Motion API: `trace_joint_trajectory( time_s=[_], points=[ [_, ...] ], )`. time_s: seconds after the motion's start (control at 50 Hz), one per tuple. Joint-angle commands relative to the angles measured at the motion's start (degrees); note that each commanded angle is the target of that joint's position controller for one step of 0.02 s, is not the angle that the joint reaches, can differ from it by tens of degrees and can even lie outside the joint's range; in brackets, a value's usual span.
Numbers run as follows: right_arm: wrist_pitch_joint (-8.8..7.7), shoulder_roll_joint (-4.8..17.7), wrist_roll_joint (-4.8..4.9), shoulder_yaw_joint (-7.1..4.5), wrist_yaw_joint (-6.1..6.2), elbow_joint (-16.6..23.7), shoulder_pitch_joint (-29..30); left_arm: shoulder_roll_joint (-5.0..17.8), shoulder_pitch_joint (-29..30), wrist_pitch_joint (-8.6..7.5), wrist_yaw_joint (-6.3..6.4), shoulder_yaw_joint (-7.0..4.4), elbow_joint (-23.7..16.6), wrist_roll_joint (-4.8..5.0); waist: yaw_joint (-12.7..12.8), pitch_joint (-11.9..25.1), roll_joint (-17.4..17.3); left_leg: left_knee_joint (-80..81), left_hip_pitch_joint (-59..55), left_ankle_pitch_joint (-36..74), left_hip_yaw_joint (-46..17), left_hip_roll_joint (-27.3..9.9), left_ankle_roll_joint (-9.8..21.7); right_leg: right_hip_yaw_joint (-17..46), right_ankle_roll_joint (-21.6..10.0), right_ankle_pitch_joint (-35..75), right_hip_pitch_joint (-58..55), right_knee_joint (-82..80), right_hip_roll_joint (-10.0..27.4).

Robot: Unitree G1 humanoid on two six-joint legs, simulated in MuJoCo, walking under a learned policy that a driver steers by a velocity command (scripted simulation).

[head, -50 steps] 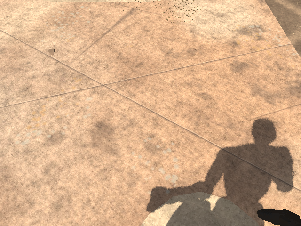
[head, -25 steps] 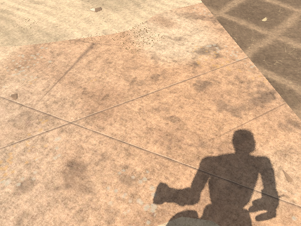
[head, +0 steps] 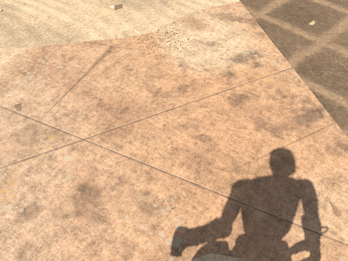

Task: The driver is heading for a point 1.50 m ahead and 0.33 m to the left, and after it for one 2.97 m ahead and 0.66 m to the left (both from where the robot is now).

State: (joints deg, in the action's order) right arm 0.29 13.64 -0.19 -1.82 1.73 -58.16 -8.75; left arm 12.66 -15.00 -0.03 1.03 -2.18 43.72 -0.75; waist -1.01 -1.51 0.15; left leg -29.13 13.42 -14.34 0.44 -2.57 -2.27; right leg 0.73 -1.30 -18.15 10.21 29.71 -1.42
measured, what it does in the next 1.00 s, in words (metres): shifts its weight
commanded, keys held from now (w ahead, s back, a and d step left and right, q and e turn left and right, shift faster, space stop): no key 0.68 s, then w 0.32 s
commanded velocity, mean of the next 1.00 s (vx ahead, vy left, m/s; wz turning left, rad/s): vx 0.07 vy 0.00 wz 0.00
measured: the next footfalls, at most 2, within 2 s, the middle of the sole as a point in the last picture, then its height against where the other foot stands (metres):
right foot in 1.44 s outside the picture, level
left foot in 1.98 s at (133, 206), level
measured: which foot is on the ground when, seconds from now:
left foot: down 0.00-1.00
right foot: down 0.00-0.96, up 0.98-1.00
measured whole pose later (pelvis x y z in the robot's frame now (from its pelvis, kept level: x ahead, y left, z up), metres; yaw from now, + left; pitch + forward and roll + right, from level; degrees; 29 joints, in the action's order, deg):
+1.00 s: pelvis +0.06 +0.05 -0.01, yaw +0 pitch +1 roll +0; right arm -5.7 12.3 1.0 -3.4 0.0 -62.8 -16.1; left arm 14.3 -20.6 -2.5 1.2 -3.0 59.5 2.0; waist -0.7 0.6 2.4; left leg -32.9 14.8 -18.1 3.8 0.2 2.8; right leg 2.7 -2.0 -26.2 13.7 44.9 0.5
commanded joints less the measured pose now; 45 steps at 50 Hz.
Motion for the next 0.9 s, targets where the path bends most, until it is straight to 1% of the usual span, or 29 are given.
trace_joint_trajectory(
  time_s=[0.02,0.32,0.5,0.68,0.7,0.72,0.74,0.76,0.78,0.8,0.82,0.84,0.86,0.88,0.9],
  points=[
    [-0.32,6.47,0.03,-1.31,0.36,0.73,0.02,5.72,-0.83,-0.78,0.37,-1.47,-1.82,0.09,-0.22,1.32,0.21,3.21,-4.08,9.95,-1.55,-1.1,1.46,3.4,-1.02,13.29,3.68,-6.24,3.54],
    [-0.03,5.3,0.11,-1.39,1.08,-4.11,-1.47,4.93,-2.41,-0.89,0.97,-1.03,6.19,0.4,-0.19,-0.25,0.07,4.92,-3.73,8.16,-0.99,-0.46,1.43,2.49,-0.72,10.53,3.36,-8.13,3.01],
    [0.02,4.4,0.14,-1.22,1.35,-5.55,-3.39,4.34,-3.14,-0.88,1.02,-0.54,10.38,0.56,-0.01,-0.9,0.06,5.42,-3.51,7.75,-0.69,-0.16,1.39,2.15,-0.74,9.7,3.43,-8.9,2.78],
    [0.04,3.51,0.2,-0.93,1.47,-6.2,-5.34,3.71,-3.8,-0.81,0.96,-0.03,13.51,0.68,0.24,-1.32,-0.04,5.56,-3.29,7.79,-0.5,0.05,1.4,1.84,-0.75,9.69,3.44,-9.21,2.59],
    [0.1,2.85,0.24,-0.79,1.5,-6.75,-6.48,3.53,-4.82,-0.69,1.05,0.01,14.28,0.71,0.32,-0.03,0.42,4.99,-3.65,2.85,0.62,0.98,1.49,1.63,-1.04,3.4,2.9,-9.85,2.21],
    [0.16,2.84,0.6,-0.88,1.59,-6.88,-6.75,4.68,-5.1,-0.46,1.26,-0.41,14.52,1.1,0.67,-0.78,1.38,2.55,-2.06,-5.18,2.55,2.73,1.85,2.3,-2.13,-7.54,3.56,-10.56,2.09],
    [0.04,2.96,0.85,-1.02,1.64,-6.45,-6.35,6.54,-5.12,-0.33,1.41,-0.99,14.32,1.48,1.09,-2.7,3.26,-0.65,1.24,-12.74,4.14,4.1,2.31,5.02,-3.87,-18.72,5.14,-12.21,3.66],
    [-0.43,2.82,0.8,-1.02,1.51,-5.43,-4.79,7.75,-6.17,-0.49,1.46,-1.4,14.19,1.8,2.05,-5.16,5.29,-4.79,6.01,-15.63,4.83,4.57,2.7,10.06,-6.09,-27.08,5.86,-15.35,7.22],
    [-1.29,1.68,0.84,-0.77,1.1,-4.2,-3.08,9.58,-7.92,-0.97,1.38,-2.02,14.39,2.12,3.1,-6.67,8.79,-10.78,10.37,-13.45,5.09,4.44,3.1,17.53,-9.04,-31.83,4.9,-19.2,12.55],
    [-2.28,1.01,1.03,-0.57,0.52,-3.2,-2.02,10.94,-8.35,-1.59,1.35,-2.62,14.47,2.31,3.52,-8.4,10.89,-16.3,12.83,-11.22,2.6,2.08,4.1,24.26,-12.09,-31.81,5.74,-21.93,17.49],
    [-3.16,1.55,1.47,-0.77,-0.09,-2.45,-1.33,10.26,-7.66,-2.31,1.28,-2.57,14.18,2.0,3.24,-9.48,10.53,-20.2,16.57,-12.88,0.39,0.14,5.13,27.14,-13.58,-28.58,4.44,-22.78,19.9],
    [-3.93,1.99,1.95,-0.89,-0.62,-1.75,-1.02,9.25,-6.62,-2.95,1.1,-2.41,13.76,1.91,2.71,-9.78,9.71,-20.95,19.54,-15.25,-1.06,-1.4,6.15,27.11,-13.55,-24.47,2.04,-22.28,20.65],
    [-4.65,2.33,2.24,-0.99,-1.05,-1.33,-1.36,8.66,-5.18,-3.35,0.95,-2.32,13.18,2.29,1.84,-9.04,8.35,-17.56,19.4,-15.59,-1.63,-2.34,7.05,24.7,-12.32,-20.17,0.25,-21.19,19.92],
    [-5.25,2.29,2.32,-1.11,-1.35,-1.54,-2.54,8.68,-3.34,-3.46,0.82,-2.35,12.64,2.8,0.61,-7.85,7.09,-11.01,15.08,-13.71,-0.54,-1.98,7.54,20.34,-10.48,-16.05,0.7,-19.73,17.73],
    [-5.64,1.76,2.17,-1.3,-1.54,-2.97,-5.85,9.07,-1.05,-3.28,0.63,-2.4,12.16,3.21,-1.49,-6.12,6.06,-3.42,5.76,-7.92,2.6,0.17,7.46,14.73,-8.71,-12.39,4.55,-17.46,14.29]
  ],
)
